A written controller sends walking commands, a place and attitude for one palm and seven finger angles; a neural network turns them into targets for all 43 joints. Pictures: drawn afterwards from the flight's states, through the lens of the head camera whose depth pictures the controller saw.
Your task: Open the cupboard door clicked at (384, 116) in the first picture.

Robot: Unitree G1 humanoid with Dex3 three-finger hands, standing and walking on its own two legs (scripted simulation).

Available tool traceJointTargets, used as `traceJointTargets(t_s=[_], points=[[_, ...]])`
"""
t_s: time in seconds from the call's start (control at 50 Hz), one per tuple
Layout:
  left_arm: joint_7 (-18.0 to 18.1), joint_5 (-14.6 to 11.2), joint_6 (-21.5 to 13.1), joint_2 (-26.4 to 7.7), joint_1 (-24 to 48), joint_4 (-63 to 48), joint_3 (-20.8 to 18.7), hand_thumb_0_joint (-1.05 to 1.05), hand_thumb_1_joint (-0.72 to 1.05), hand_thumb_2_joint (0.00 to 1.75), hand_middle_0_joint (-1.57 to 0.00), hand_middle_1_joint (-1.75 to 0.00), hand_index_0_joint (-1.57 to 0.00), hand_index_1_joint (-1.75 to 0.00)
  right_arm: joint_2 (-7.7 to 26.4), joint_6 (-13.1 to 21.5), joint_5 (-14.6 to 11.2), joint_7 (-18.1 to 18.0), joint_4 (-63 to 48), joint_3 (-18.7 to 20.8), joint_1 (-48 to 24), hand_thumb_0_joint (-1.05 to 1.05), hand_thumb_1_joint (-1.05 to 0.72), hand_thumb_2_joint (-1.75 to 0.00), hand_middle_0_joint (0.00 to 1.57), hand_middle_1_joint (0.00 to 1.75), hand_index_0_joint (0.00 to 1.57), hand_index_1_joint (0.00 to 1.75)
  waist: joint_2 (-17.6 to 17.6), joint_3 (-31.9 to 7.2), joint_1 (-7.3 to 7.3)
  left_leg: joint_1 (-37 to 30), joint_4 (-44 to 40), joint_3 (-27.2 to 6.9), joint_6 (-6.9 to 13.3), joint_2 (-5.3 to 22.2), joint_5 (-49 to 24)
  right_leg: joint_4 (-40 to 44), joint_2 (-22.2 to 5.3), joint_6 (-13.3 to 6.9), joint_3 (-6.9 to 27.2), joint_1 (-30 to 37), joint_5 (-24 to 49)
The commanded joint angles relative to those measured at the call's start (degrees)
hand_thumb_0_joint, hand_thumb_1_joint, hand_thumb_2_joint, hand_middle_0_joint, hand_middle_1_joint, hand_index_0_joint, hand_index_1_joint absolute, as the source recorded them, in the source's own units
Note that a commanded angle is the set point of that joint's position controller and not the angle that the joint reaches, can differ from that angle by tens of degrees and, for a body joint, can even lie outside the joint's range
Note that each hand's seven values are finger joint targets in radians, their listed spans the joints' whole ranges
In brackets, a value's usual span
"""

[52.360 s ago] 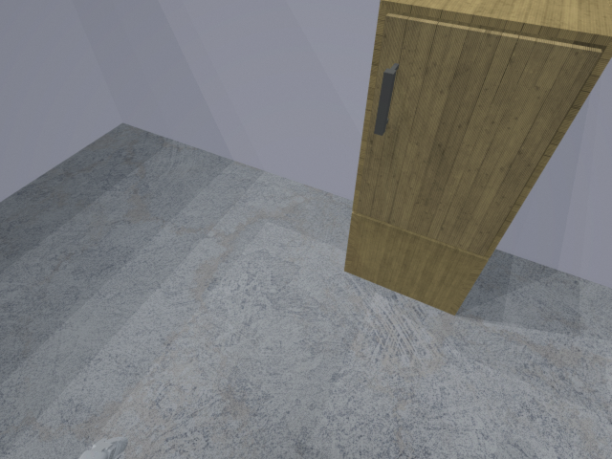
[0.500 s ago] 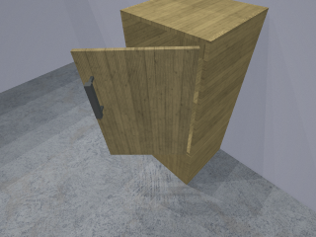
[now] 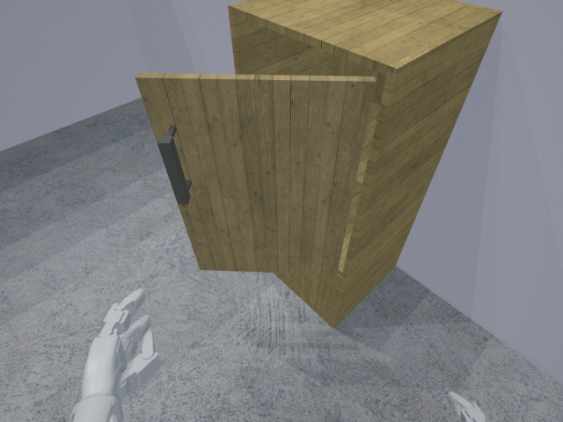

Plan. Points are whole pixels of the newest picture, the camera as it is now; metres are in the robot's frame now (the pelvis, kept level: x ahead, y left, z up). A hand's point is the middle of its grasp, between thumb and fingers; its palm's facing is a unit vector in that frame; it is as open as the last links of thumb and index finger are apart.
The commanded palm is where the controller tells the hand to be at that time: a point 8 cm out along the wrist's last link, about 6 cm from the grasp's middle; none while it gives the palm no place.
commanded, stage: raise the hand with hooked fingers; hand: left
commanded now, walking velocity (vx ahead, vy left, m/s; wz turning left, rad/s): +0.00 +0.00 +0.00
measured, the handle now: (178, 165) +0.57 +0.23 +0.04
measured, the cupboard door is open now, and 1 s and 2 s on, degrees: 44 44 44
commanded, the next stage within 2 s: move the hooked fingers beside the handle in 1.88 s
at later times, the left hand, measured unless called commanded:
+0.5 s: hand (157, 372) +0.20 +0.18 -0.01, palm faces -0.13 -0.99 -0.09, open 10.4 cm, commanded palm +0.16 +0.25 +0.00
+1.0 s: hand (107, 335) +0.23 +0.24 +0.03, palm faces +0.01 -1.00 -0.06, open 13.3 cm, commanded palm +0.21 +0.30 +0.04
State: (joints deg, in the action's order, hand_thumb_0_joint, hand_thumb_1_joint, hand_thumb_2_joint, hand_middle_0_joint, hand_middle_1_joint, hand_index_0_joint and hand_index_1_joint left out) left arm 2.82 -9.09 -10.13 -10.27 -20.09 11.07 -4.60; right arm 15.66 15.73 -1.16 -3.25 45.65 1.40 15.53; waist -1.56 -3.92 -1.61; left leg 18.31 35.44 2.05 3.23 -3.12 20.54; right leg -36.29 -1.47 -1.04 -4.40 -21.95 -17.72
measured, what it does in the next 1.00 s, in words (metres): stands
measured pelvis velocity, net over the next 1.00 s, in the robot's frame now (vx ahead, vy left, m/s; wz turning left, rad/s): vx -0.02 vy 0.00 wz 0.00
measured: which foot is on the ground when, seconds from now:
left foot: down 0.00-1.00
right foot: down 0.00-1.00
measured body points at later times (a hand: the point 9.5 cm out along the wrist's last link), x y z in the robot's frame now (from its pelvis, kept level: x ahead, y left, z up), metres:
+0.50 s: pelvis -0.04 -0.03 -0.07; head +0.04 -0.02 +0.38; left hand +0.20 +0.23 +0.00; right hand +0.16 -0.23 -0.15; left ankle -0.03 +0.08 -0.72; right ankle +0.01 -0.11 -0.72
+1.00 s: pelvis -0.02 +0.00 -0.03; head +0.02 +0.01 +0.41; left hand +0.22 +0.30 +0.04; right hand +0.15 -0.25 -0.09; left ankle -0.03 +0.08 -0.72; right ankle +0.01 -0.11 -0.72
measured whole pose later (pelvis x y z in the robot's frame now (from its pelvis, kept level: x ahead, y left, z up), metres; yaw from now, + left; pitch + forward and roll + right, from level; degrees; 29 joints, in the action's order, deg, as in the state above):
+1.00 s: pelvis -0.02 +0.00 -0.03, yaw +0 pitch +9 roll -2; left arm -23.8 -20.3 -18.8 -20.6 -9.5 10.4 -19.9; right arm 15.8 15.0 -2.6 -4.1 31.5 -1.1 14.3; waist -0.3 -4.5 -0.5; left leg 35.7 54.1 0.3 2.7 -0.4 27.3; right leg -49.5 0.4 -2.1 -6.7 -36.7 -21.7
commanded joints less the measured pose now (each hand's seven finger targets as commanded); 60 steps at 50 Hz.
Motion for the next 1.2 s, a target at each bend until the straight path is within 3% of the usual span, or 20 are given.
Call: traceJointTargets(t_s=[0.0, 0.02, 0.06, 0.08, 0.14, 0.2, 0.24, 0.3, 0.36, 0.42, 0.46, 0.52, 0.62, 0.66, 0.72, 0.8, 0.92, 1.02, 1.08, 1.18], points=[[-11.4, -4.4, -15.4, 1.9, -21.5, 0.6, -3.7, 0.00, 0.62, 0.78, -0.22, -0.48, -0.22, -0.48, 5.2, 3.3, 0.8, 2.2, -15.4, 3.6, -6.9, 0.00, -0.90, -0.90, 0.20, 0.30, 0.20, 0.30, 19.8, -0.5, 5.16, 16.1, 5.3, -2.7, -4.1, 1.6, -10.2, -4.8, 1.5, -0.7, -1.2, -5.9, 5.3], [-15.6, -5.3, -18.3, -0.5, -24.6, 1.8, -6.7, 0.00, 0.60, 0.77, -0.22, -0.50, -0.22, -0.50, 5.8, 2.6, 0.6, 3.5, -17.1, 4.2, -7.2, 0.00, -0.90, -0.90, 0.20, 0.30, 0.20, 0.30, 13.0, -2.6, 6.70, 16.1, 7.3, -1.7, -4.7, 0.8, -12.6, -7.4, 1.0, -1.5, 0.0, -4.2, 10.7], [-22.8, -6.3, -24.1, -5.5, -20.1, -1.2, -9.6, 0.00, 0.55, 0.75, -0.22, -0.53, -0.22, -0.53, 6.7, 1.8, 0.7, 4.4, -20.6, 4.6, -9.5, 0.00, -0.90, -0.90, 0.20, 0.30, 0.20, 0.30, 5.7, -5.7, 5.43, 18.2, 12.0, -0.6, -5.0, 0.0, -13.6, -11.6, 0.2, -1.9, 1.6, -5.0, 15.8], [-24.3, -5.6, -24.1, -8.1, -19.4, -2.3, -11.6, 0.00, 0.53, 0.74, -0.23, -0.54, -0.23, -0.54, 6.6, 1.2, 0.4, 4.4, -22.3, 4.4, -10.0, 0.00, -0.90, -0.90, 0.20, 0.30, 0.20, 0.30, 1.8, -6.7, 6.20, 20.2, 13.2, 0.2, -4.4, -0.2, -13.2, -12.9, 0.1, -1.9, 2.5, -5.9, 15.6], [-24.8, -7.6, -21.9, -11.1, -8.2, -14.4, -13.2, 0.00, 0.46, 0.71, -0.23, -0.58, -0.23, -0.58, 6.4, -0.8, 0.4, 3.5, -26.7, 3.9, -10.2, 0.00, -0.90, -0.90, 0.20, 0.30, 0.20, 0.30, -1.6, -11.8, 5.34, 23.0, 16.0, 0.3, -3.1, 0.0, -9.8, -15.1, 0.7, -1.6, 4.7, -8.4, 9.9], [-21.2, -9.4, -24.0, -11.0, 1.2, -26.4, -14.5, 0.00, 0.39, 0.68, -0.24, -0.63, -0.24, -0.63, 4.7, -0.7, 0.7, 2.5, -26.7, 3.5, -6.2, 0.00, -0.90, -0.90, 0.20, 0.30, 0.20, 0.30, -7.6, -17.3, 2.83, 20.3, 19.4, -1.8, -2.6, 1.4, -11.2, -16.1, 1.3, -1.1, 5.6, -10.9, 10.2], [-19.9, -9.4, -26.3, -12.0, 6.6, -33.3, -13.6, 0.00, 0.34, 0.66, -0.24, -0.66, -0.24, -0.66, 4.8, -0.8, 1.0, 1.8, -25.3, 3.0, -4.1, 0.00, -0.90, -0.90, 0.20, 0.30, 0.20, 0.30, -6.7, -19.1, 0.60, 19.5, 21.3, -3.5, -2.2, 2.5, -10.6, -16.5, 1.9, -1.0, 6.3, -13.1, 8.5], [-21.7, -8.1, -27.5, -9.5, 7.8, -30.8, -7.6, 0.00, 0.27, 0.63, -0.25, -0.70, -0.25, -0.70, 5.7, 0.5, 0.5, 1.1, -22.4, 1.9, -3.9, 0.00, -0.90, -0.90, 0.20, 0.30, 0.20, 0.30, -6.7, -15.2, -2.38, 20.9, 22.4, -4.3, -1.5, 3.5, -7.2, -15.4, 2.1, -1.0, 5.8, -17.4, 3.1], [-26.6, -7.7, -22.3, -12.9, 11.0, -22.7, -7.2, 0.00, 0.20, 0.60, -0.25, -0.75, -0.25, -0.75, 6.8, 1.1, -0.4, 0.1, -21.1, 1.1, -3.8, 0.00, -0.90, -0.90, 0.20, 0.30, 0.20, 0.30, -3.8, -13.2, -3.95, 24.2, 22.6, -5.0, -1.0, 3.5, -2.9, -13.4, 2.1, -0.6, 6.1, -17.0, -1.6], [-29.8, -9.5, -12.4, -17.3, 5.2, -10.1, -13.9, 0.00, 0.13, 0.57, -0.25, -0.80, -0.25, -0.80, 7.3, 0.1, -1.8, -0.9, -22.1, 0.8, -5.1, 0.00, -0.90, -0.90, 0.20, 0.30, 0.20, 0.30, 3.3, -12.5, -0.45, 28.4, 20.0, -4.7, -1.1, 2.9, -1.0, -9.2, 1.4, 0.0, 7.9, -10.6, -7.1], [-30.1, -12.0, -7.2, -19.6, 4.2, -12.4, -17.7, 0.00, 0.08, 0.55, -0.26, -0.82, -0.26, -0.82, 6.9, -0.7, -2.2, -1.1, -24.5, 0.3, -6.8, 0.00, -0.90, -0.90, 0.20, 0.30, 0.20, 0.30, 2.1, -16.6, 2.56, 27.3, 17.6, -3.8, -1.3, 2.0, -2.0, -7.4, -0.1, 0.6, 8.6, -4.9, -7.4], [-26.7, -15.7, -5.0, -21.0, 2.1, -14.6, -24.5, 0.00, 0.01, 0.52, -0.26, -0.87, -0.26, -0.87, 4.9, -0.7, -1.6, -1.0, -25.6, -0.1, -7.8, 0.00, -0.90, -0.90, 0.20, 0.30, 0.20, 0.30, 4.5, -19.7, 5.83, 26.7, 16.4, -4.3, -1.9, 2.2, -6.1, -7.7, -0.6, 0.7, 8.8, 1.4, -1.8], [-21.0, -13.8, -12.5, -16.5, 3.9, -18.3, -21.4, 0.00, -0.10, 0.47, -0.27, -0.94, -0.27, -0.94, 4.5, 0.9, -0.8, 0.2, -23.5, 0.6, -5.0, 0.00, -0.90, -0.90, 0.20, 0.30, 0.20, 0.30, 2.3, -14.0, 3.46, 24.5, 13.6, -4.1, -2.1, 2.7, -7.6, -8.7, 0.7, 0.2, 5.7, -3.9, 0.9], [-22.3, -12.0, -14.1, -15.2, 6.1, -13.7, -18.1, 0.00, -0.15, 0.45, -0.27, -0.98, -0.27, -0.98, 5.8, 1.2, -1.0, 0.2, -22.1, 1.0, -3.3, 0.00, -0.90, -0.90, 0.20, 0.30, 0.20, 0.30, 2.7, -10.3, 0.79, 24.9, 13.8, -3.6, -1.8, 2.5, -4.0, -7.3, 0.5, 0.7, 6.1, -8.2, -3.8], [-26.0, -11.7, -14.7, -16.2, 11.2, -11.9, -15.5, 0.00, -0.22, 0.42, -0.28, -1.02, -0.28, -1.02, 7.7, 2.0, -1.6, -0.5, -22.0, 1.0, -2.1, 0.00, -0.90, -0.90, 0.20, 0.30, 0.20, 0.30, 1.4, -8.8, -0.77, 23.7, 13.6, -3.8, -1.3, 2.5, -0.8, -5.8, 0.5, 0.3, 6.7, -10.5, -9.3], [-28.4, -12.1, -14.2, -22.4, 16.0, -14.8, -19.4, 0.00, -0.31, 0.38, -0.29, -1.08, -0.29, -1.08, 8.3, 2.8, -1.9, -1.7, -21.7, 1.0, -1.7, 0.00, -0.90, -0.90, 0.20, 0.30, 0.20, 0.30, -2.9, -14.7, 0.82, 17.5, 11.0, -4.4, -1.2, 2.7, -3.5, -6.1, 0.8, -0.2, 5.1, -6.4, -5.0], [-25.7, -13.6, -13.1, -24.6, 18.0, -13.8, -23.8, 0.00, -0.45, 0.32, -0.30, -1.17, -0.30, -1.17, 7.9, 2.3, -1.3, -1.5, -21.6, -0.1, -1.7, 0.00, -0.90, -0.90, 0.20, 0.30, 0.20, 0.30, -6.8, -12.7, 2.65, 12.7, 8.1, -5.6, -2.6, 3.2, -10.3, -8.0, 2.3, -1.4, 1.4, -5.0, 3.8], [-27.8, -12.3, -7.3, -21.1, 20.0, -6.6, -19.3, 0.00, -0.50, 0.30, -0.30, -1.20, -0.30, -1.20, 8.5, 1.0, -1.7, -1.2, -22.4, -0.5, -1.5, 0.00, -0.90, -0.90, 0.20, 0.30, 0.20, 0.30, -5.1, -8.8, 1.55, 11.3, 6.2, -6.1, -3.3, 3.5, -11.7, -6.9, 2.6, -1.3, 0.2, -6.4, 5.8], [-29.7, -11.6, -4.4, -23.1, 24.2, -4.7, -19.9, 0.00, -0.50, 0.30, -0.30, -1.20, -0.30, -1.20, 9.0, 0.4, -2.0, -1.5, -22.8, -0.5, -1.3, 0.00, -0.90, -0.90, 0.20, 0.30, 0.20, 0.30, -0.8, -9.8, 1.15, 11.3, 5.5, -6.2, -3.1, 3.6, -11.5, -5.9, 2.6, -0.8, 0.2, -5.5, 6.4], [-30.3, -12.4, -6.0, -27.4, 33.1, -7.3, -23.6, 0.00, -0.50, 0.30, -0.30, -1.20, -0.30, -1.20, 8.5, 0.2, -1.6, -2.0, -22.4, -1.1, -1.7, 0.00, -0.90, -0.90, 0.20, 0.30, 0.20, 0.30, -3.7, -13.8, 1.69, 7.0, 4.8, -6.6, -3.7, 3.5, -13.5, -5.4, 2.8, -1.3, 0.5, -3.9, 6.9]])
